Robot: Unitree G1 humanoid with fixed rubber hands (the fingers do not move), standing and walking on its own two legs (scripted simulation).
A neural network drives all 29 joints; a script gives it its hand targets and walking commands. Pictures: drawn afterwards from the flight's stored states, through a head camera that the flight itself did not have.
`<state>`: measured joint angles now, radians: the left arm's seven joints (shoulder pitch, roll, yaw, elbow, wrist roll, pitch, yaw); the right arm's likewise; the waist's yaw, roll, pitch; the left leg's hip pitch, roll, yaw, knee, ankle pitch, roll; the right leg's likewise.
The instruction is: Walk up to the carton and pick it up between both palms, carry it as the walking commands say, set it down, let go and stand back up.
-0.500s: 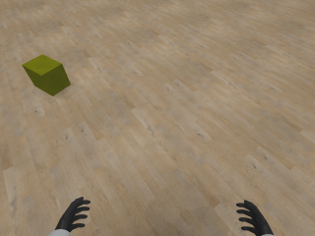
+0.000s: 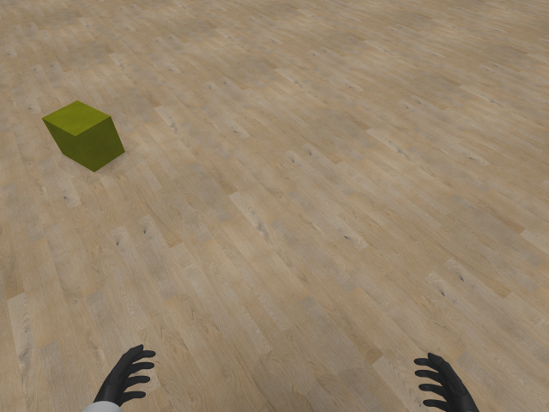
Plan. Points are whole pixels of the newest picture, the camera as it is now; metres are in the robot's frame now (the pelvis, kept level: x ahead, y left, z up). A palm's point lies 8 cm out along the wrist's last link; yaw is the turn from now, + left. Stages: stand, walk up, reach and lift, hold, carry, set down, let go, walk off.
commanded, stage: stand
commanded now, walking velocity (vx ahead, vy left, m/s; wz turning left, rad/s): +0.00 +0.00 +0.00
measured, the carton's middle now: (85, 135) +1.52 +1.07 -0.63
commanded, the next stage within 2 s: walk up in 1.34 s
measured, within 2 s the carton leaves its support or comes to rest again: neither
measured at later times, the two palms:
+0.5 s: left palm (106, 411) +0.14 +0.25 -0.08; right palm out of the picture +0.14 -0.26 -0.08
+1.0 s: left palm out of the picture +0.13 +0.25 -0.08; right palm out of the picture +0.12 -0.26 -0.08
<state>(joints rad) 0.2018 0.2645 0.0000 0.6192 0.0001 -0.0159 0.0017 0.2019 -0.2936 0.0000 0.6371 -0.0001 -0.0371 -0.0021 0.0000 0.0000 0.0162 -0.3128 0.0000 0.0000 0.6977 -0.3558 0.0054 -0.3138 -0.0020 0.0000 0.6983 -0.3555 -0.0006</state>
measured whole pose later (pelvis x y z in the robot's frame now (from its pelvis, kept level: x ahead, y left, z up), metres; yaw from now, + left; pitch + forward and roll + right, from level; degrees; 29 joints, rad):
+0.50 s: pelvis -0.01 +0.00 +0.00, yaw +0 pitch -2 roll +0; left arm 0.20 0.27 0.00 0.65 0.00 -0.02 0.00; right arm 0.20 -0.29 0.00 0.67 0.00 -0.04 0.00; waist 0.00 0.00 0.02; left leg -0.31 0.00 0.00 0.70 -0.35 0.01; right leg -0.31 0.00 0.00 0.70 -0.35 0.00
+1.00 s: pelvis -0.01 +0.00 +0.00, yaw +0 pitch -3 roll +0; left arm 0.20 0.27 0.00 0.68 0.00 -0.02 0.00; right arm 0.20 -0.30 0.00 0.70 0.00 -0.04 0.00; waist 0.00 0.00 0.02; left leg -0.31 0.00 0.00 0.70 -0.34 0.01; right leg -0.31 0.00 0.00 0.70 -0.34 0.00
